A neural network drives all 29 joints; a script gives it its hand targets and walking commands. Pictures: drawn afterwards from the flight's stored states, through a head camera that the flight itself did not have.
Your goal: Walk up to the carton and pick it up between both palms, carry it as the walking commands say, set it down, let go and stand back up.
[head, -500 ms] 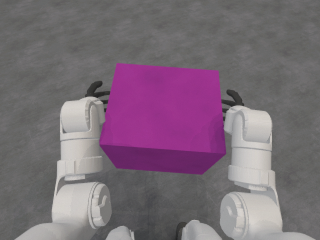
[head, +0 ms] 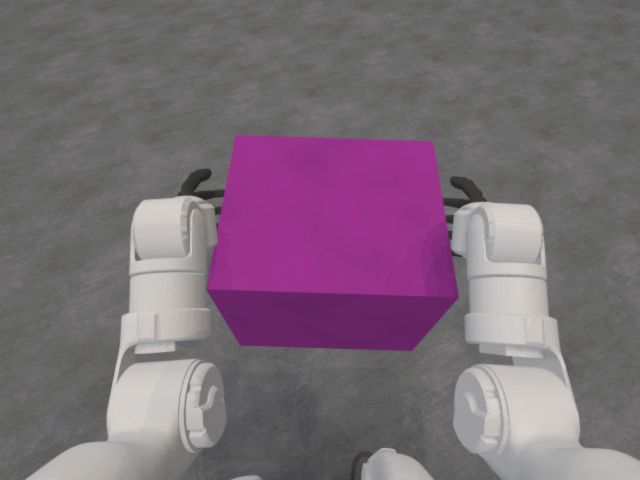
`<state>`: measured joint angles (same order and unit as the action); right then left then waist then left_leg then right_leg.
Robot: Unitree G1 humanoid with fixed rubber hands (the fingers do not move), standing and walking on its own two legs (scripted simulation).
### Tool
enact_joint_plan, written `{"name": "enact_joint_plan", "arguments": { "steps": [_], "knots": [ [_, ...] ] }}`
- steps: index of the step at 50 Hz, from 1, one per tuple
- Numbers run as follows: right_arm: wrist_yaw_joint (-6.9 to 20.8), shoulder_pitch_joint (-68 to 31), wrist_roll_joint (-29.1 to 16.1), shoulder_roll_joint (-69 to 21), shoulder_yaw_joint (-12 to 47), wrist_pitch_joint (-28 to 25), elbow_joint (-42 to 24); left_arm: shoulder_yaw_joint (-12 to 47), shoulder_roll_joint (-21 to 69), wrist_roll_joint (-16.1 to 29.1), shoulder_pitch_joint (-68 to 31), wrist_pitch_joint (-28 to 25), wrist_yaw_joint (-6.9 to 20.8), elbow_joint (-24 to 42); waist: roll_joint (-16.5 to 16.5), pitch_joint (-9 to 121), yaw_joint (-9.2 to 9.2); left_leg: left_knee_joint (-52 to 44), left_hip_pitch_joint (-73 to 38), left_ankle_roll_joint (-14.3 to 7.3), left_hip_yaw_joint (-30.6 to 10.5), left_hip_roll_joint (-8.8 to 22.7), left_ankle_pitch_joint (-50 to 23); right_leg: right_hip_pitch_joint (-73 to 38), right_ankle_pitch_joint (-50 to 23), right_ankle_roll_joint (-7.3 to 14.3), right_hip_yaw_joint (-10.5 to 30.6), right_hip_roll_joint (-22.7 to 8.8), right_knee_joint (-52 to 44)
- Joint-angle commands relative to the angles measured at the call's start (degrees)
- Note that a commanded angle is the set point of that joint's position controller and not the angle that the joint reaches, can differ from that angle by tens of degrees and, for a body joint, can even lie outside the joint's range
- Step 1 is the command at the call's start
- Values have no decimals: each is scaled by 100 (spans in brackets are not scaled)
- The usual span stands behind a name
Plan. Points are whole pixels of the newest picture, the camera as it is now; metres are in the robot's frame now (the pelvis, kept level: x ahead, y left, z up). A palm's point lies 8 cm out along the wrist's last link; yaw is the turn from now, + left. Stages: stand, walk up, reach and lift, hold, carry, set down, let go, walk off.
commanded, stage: carry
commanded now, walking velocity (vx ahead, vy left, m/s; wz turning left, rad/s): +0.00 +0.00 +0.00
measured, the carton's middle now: (329, 250) +0.39 +0.00 +0.04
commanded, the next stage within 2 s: none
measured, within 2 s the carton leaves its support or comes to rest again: neither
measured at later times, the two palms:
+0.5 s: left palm (163, 224) +0.35 +0.19 +0.14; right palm (456, 234) +0.34 -0.14 +0.13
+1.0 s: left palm (184, 231) +0.37 +0.18 +0.10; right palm (451, 241) +0.36 -0.15 +0.10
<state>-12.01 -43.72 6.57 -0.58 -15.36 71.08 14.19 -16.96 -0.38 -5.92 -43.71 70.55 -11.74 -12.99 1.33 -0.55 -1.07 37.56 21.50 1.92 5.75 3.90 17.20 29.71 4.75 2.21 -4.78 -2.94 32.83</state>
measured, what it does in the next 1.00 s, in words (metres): stands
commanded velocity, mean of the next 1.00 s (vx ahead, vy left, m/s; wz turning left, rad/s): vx -0.06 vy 0.00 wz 0.00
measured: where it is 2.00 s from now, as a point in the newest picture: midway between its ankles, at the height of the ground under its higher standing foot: outside the picture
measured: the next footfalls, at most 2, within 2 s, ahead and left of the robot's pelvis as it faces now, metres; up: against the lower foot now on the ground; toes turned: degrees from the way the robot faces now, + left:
right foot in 1.56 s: -0.09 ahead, -0.10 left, +0.00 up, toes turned -4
left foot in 1.92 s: -0.33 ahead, +0.16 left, +0.00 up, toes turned +5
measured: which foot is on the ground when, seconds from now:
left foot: down 0.00-1.00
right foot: down 0.00-1.00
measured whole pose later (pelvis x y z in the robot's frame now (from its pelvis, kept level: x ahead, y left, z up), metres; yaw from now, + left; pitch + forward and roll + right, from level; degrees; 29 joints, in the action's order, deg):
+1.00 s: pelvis +0.00 +0.02 +0.00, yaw +0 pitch +3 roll +1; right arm -12.5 -41.7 6.2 -1.5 -15.2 71.6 9.7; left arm -16.9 -0.1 -5.8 -43.0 71.0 -11.7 -9.8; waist 0.8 -3.2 -1.4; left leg 40.2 24.6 0.6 5.4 3.2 18.4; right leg 30.9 8.0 0.9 -5.0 -3.7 36.0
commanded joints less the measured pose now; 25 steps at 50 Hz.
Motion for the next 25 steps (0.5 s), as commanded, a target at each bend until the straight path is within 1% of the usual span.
{"name": "enact_joint_plan", "arguments": {
  "steps": [1, 2, 3, 4, 5, 6, 7, 8, 9, 10, 11, 12, 13, 14, 15, 16, 17, 18, 19, 20, 21, 22, 23, 24, 25],
  "knots": [
    [2338, -4995, -2768, -6139, 2905, -115, -694, 3017, 6364, 2596, -4384, -85, 2256, 137, 306, 3473, 69, -576, -656, -247, -304, 307, 422, -1523, 1139, 30, 825, -655, -841],
    [2338, -5614, -2871, -6156, 2928, -129, -717, 3174, 6313, 2786, -5308, -123, 2209, 508, 67, 3390, 74, -915, -560, -288, -549, 482, 529, -1536, 1164, -63, 667, -521, -760],
    [2364, -4930, -2793, -6194, 2756, -83, -552, 3037, 6453, 2672, -4578, -43, 2241, 310, -182, 3407, 67, -945, -394, -325, -578, 469, 855, -1605, 1343, -60, 679, -479, -781],
    [2348, -5266, -2811, -6194, 2700, -108, -531, 3065, 6424, 2744, -5020, -62, 2246, 342, -444, 3166, 71, -1275, -109, -330, -706, 534, 1341, -1555, 1524, -55, 674, -428, -696],
    [2396, -4516, -2705, -6246, 2540, -49, -97, 2920, 6429, 2647, -4601, -9, 2227, 207, -507, 3117, 85, -1083, 106, -297, -530, 482, 1372, -1795, 1366, -78, 751, -472, -755],
    [2401, -4622, -2667, -6145, 2493, -65, -58, 2920, 6298, 2627, -4651, -70, 2190, 169, -239, 3093, 57, -1113, -86, -265, -542, 447, 813, -1689, 1116, -90, 670, -502, -649],
    [2370, -5774, -2902, -6167, 2742, -159, -537, 2996, 6326, 2749, -5390, -157, 2176, 236, 164, 3108, 72, -1041, 9, -298, -616, 462, 678, -1860, 1022, -112, 662, -491, -711],
    [2364, -5288, -2815, -6122, 2709, -125, -468, 2873, 6402, 2635, -4680, -70, 2218, -66, 66, 3236, 80, -838, -230, -303, -501, 401, 653, -1807, 976, -77, 732, -536, -777],
    [2388, -4869, -2748, -6138, 2604, -59, -124, 2802, 6385, 2616, -4644, -51, 2234, -70, 152, 3178, 62, -830, -170, -264, -423, 335, 825, -1571, 1437, -82, 833, -582, -961],
    [2359, -5514, -2818, -6064, 2572, -84, -338, 2760, 6398, 2627, -5070, -78, 2184, 30, -16, 3086, 64, -719, -315, -263, -276, 187, 848, -1240, 1678, -108, 681, -491, -958],
    [2382, -5010, -2775, -6141, 2385, -47, -166, 2786, 6431, 2679, -4900, -6, 2175, 54, -353, 2905, 54, -1110, -366, -252, -432, 307, 1002, -1032, 1782, -130, 560, -426, -845],
    [2380, -5070, -2748, -6155, 2311, -49, 34, 2729, 6405, 2667, -5091, -6, 2174, -27, -582, 2889, 62, -1217, -70, -350, -613, 378, 1382, -1189, 1725, -145, 413, -309, -642],
    [2385, -4729, -2611, -6213, 2202, -10, 188, 2694, 6474, 2666, -4965, 42, 2218, -105, -536, 2848, 63, -1409, 111, -335, -772, 529, 1519, -1420, 1421, -144, 417, -286, -577],
    [2374, -5527, -2837, -6172, 2349, -53, -101, 2749, 6340, 2795, -5635, -42, 2179, 216, -430, 2934, 68, -1422, 365, -344, -768, 508, 1592, -1609, 1296, -153, 380, -216, -415],
    [2352, -5246, -2776, -6070, 2306, -54, -148, 2562, 6430, 2661, -4922, 34, 2236, -265, -513, 2992, 95, -1277, 424, -324, -683, 450, 1529, -1789, 1279, -95, 451, -248, -344],
    [2368, -5540, -2833, -6117, 2378, -36, -208, 2483, 6344, 2594, -4889, 12, 2227, -384, -100, 2895, 94, -889, 145, -260, -424, 346, 943, -1687, 995, -147, 667, -458, -680],
    [2361, -5813, -2934, -6061, 2411, -63, -306, 2428, 6332, 2633, -5111, -7, 2202, -390, 131, 3071, 79, -714, -2, -204, -303, 225, 961, -1571, 1415, -148, 648, -464, -823],
    [2350, -4780, -2705, -6092, 2241, -12, -94, 2410, 6478, 2580, -4558, 63, 2236, -320, 177, 3062, 66, -415, 115, -173, -128, 62, 1013, -1521, 1821, -106, 853, -534, -1075],
    [2327, -5841, -2858, -6034, 2304, -86, -281, 2493, 6358, 2760, -5719, 1, 2219, -139, 311, 2994, 59, -39, -66, -222, 87, -155, 1131, -1121, 2487, -64, 857, -650, -1318],
    [2355, -5064, -2755, -6080, 2106, 10, 56, 2310, 6391, 2522, -4893, 86, 2241, -388, 624, 3065, 51, 565, -391, -212, 170, -254, 792, -673, 2855, -33, 1034, -865, -1620],
    [2314, -5765, -2848, -6167, 2210, 1, -193, 2394, 6458, 2691, -5524, 61, 2240, -246, 830, 3237, 16, 645, -834, -263, 238, -311, 667, -369, 2839, -115, 608, -777, -1497],
    [2352, -5244, -2781, -6196, 2023, 32, -126, 2236, 6528, 2452, -4483, 139, 2236, -647, 305, 3208, 42, 102, -1014, -279, 63, -194, 509, -327, 2511, -134, 343, -644, -1163],
    [2354, -5215, -2758, -6091, 2007, 4, 118, 2226, 6326, 2521, -4865, 113, 2224, -508, -474, 3154, -27, -827, -982, -426, -437, 10, 1124, -254, 2355, -230, -42, -195, -504],
    [2346, -5075, -2728, -6198, 2030, -16, 78, 2188, 6399, 2480, -4746, 94, 2226, -518, -859, 3032, -25, -1892, -386, -679, -1801, 879, 2014, -672, 1717, -298, -278, 106, 560],
    [2394, -5071, -2795, -6328, 2130, -19, -168, 2264, 6390, 2461, -4587, 62, 2202, -189, -1097, 3084, 45, -1955, -81, -719, -2101, 1163, 1762, -876, 1375, -178, 157, -20, 1045]
  ]
}}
